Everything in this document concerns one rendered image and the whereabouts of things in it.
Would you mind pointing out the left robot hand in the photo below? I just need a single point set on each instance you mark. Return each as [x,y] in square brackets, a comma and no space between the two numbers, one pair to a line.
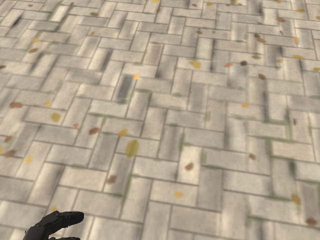
[53,222]

